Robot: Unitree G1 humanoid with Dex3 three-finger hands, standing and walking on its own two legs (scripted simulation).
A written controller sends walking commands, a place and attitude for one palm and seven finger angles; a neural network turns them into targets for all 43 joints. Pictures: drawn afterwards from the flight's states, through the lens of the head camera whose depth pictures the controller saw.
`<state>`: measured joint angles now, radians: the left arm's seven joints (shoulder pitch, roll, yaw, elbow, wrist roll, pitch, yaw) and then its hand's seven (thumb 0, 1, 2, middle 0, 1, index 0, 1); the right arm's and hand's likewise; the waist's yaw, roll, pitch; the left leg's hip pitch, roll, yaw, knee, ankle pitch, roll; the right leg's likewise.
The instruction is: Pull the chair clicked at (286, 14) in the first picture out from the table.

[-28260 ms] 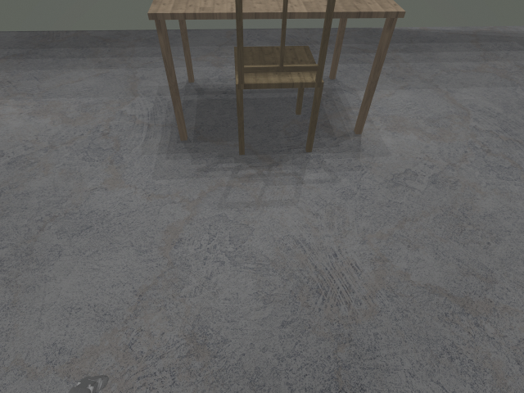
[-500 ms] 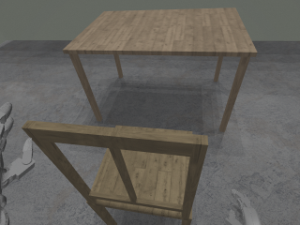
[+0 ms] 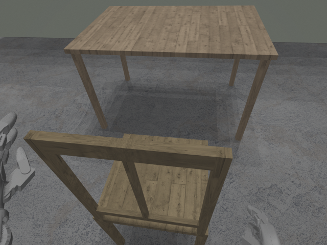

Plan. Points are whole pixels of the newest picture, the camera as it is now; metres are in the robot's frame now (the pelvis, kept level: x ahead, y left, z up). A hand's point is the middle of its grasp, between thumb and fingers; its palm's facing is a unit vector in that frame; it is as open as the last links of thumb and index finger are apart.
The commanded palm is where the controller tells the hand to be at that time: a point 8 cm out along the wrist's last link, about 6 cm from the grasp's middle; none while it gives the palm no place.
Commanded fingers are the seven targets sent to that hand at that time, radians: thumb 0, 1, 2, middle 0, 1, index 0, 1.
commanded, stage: step back with the hand held close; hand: left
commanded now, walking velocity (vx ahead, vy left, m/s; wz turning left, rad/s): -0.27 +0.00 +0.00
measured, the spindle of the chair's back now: (138, 193) +0.26 +0.12 -0.05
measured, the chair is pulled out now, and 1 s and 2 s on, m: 0.67 0.67 0.67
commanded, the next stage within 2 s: stop stepping back and stand still in 1.98 s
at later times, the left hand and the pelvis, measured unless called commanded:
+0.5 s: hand (10, 196) +0.15 +0.29 +0.16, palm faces +0.46 -0.73 -0.50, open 7.4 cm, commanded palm +0.09 +0.31 +0.18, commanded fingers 0.00 0.90 0.90 -0.20 -0.30 -0.20 -0.30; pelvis -0.05 +0.02 +0.00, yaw -1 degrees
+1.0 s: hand (5, 200) +0.14 +0.28 +0.17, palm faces +0.47 -0.72 -0.51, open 7.4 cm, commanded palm +0.07 +0.31 +0.18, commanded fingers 0.00 0.90 0.90 -0.20 -0.30 -0.20 -0.30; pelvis -0.07 +0.01 -0.01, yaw +0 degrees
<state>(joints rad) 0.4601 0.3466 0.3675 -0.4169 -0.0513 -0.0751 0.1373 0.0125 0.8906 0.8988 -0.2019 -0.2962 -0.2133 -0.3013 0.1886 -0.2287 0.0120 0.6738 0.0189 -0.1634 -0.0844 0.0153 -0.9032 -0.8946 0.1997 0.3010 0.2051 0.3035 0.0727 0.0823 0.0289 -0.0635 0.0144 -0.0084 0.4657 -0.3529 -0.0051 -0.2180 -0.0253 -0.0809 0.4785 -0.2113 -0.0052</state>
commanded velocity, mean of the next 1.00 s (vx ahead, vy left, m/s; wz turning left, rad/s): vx -0.31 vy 0.00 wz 0.03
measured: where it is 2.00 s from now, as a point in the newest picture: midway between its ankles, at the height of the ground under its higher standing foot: outside the picture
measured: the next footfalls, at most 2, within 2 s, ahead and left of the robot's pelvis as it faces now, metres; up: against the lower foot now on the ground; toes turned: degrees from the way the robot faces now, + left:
right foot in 1.74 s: -0.12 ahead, -0.16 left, +0.00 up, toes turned -2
left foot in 1.98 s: -0.14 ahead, +0.09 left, +0.00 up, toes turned +2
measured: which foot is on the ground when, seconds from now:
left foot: down 0.00-1.00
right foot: down 0.00-1.00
